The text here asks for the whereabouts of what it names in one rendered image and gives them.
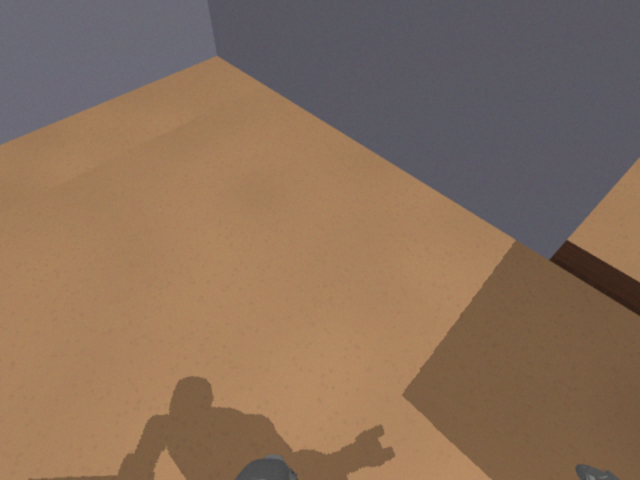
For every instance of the right robot hand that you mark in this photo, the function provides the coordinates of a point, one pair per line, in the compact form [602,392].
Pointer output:
[586,472]

